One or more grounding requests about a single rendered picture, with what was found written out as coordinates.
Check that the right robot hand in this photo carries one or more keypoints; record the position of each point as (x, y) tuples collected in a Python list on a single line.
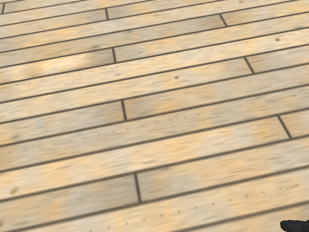
[(295, 225)]

